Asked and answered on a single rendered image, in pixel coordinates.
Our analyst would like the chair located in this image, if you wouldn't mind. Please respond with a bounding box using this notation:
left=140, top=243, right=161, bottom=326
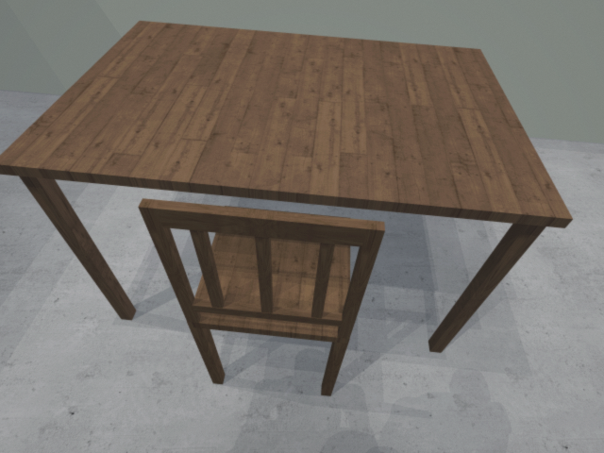
left=138, top=198, right=385, bottom=396

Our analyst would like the table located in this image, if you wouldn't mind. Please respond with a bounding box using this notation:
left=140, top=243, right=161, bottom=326
left=0, top=21, right=573, bottom=353

